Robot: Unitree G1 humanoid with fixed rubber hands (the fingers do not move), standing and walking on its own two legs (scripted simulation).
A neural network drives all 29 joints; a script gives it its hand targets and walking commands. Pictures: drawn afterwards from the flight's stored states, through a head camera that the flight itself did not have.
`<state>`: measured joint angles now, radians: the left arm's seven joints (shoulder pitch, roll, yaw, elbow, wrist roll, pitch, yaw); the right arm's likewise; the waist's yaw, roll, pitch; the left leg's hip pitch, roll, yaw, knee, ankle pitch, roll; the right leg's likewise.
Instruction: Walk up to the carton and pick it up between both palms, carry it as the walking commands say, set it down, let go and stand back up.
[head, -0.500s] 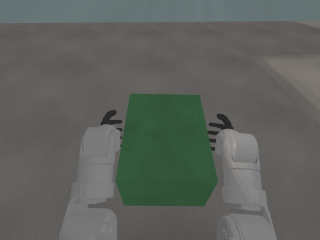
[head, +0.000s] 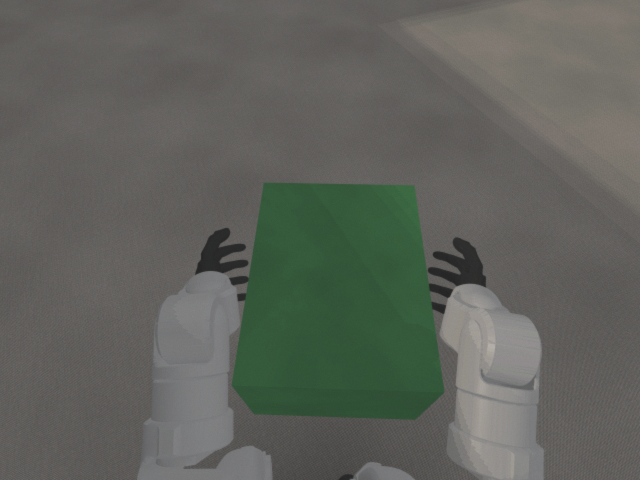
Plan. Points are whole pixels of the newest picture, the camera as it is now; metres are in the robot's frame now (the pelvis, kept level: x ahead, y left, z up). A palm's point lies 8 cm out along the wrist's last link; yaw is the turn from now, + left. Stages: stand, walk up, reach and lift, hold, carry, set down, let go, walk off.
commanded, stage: carry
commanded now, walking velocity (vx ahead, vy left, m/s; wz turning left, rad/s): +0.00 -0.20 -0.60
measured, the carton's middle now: (336, 296) +0.35 -0.01 -0.01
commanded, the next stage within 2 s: none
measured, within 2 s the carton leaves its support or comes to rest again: neither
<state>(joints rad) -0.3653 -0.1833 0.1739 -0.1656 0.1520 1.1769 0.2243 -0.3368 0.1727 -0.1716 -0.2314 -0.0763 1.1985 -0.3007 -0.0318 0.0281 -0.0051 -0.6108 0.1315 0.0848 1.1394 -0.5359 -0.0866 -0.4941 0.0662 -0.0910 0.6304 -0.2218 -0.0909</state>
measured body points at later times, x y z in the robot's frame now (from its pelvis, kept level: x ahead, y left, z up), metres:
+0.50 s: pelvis -0.04 -0.10 +0.02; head -0.03 -0.08 +0.47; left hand +0.30 -0.04 +0.10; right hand +0.22 -0.33 +0.11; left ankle +0.00 +0.08 -0.72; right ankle -0.03 -0.28 -0.69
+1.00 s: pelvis -0.10 -0.21 +0.02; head -0.08 -0.18 +0.47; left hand +0.23 -0.25 +0.09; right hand +0.07 -0.50 +0.11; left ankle -0.04 -0.13 -0.72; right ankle -0.14 -0.32 -0.64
